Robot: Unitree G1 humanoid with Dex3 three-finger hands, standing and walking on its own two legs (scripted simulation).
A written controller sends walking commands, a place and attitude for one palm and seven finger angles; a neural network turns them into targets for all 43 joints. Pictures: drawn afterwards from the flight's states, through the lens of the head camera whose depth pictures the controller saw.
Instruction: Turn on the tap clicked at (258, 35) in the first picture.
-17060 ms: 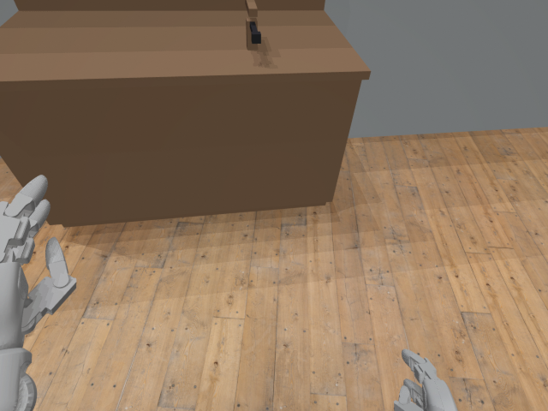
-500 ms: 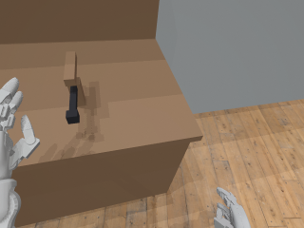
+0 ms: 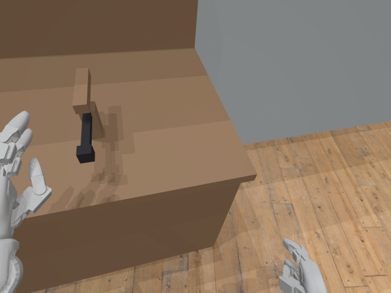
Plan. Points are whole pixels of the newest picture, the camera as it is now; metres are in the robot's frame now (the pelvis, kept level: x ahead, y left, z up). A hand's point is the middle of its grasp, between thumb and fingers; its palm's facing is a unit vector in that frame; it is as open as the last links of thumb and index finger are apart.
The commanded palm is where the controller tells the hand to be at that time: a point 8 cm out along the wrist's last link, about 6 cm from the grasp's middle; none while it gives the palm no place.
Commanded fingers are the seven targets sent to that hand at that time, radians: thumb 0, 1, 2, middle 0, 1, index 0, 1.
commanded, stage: look again from close up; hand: left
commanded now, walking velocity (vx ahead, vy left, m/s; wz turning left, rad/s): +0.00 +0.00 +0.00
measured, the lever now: (85, 153) +0.34 +0.27 +0.08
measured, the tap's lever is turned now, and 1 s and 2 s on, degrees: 0 0 0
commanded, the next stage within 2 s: shuffle to correct the standing spot in 0.14 s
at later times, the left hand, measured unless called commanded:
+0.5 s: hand (59, 185) +0.23 +0.24 +0.16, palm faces +0.38 -0.86 -0.34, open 7.4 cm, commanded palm +0.16 +0.27 +0.17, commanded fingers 0.00 0.90 0.90 -0.20 -0.30 -0.20 -0.30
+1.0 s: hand (82, 186) +0.23 +0.20 +0.16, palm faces +0.38 -0.84 -0.38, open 7.4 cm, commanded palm +0.17 +0.24 +0.17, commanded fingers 0.00 0.90 0.90 -0.20 -0.30 -0.20 -0.30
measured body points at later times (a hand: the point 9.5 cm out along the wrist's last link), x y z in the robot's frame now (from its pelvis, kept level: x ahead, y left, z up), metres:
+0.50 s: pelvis +0.00 -0.01 +0.00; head +0.03 +0.01 +0.45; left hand +0.20 +0.28 +0.18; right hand +0.19 -0.23 -0.07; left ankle +0.01 +0.06 -0.74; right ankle +0.01 -0.13 -0.74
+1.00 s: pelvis +0.01 -0.04 +0.00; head +0.04 -0.04 +0.45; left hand +0.20 +0.25 +0.18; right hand +0.19 -0.28 -0.08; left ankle +0.01 +0.06 -0.74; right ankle +0.01 -0.13 -0.74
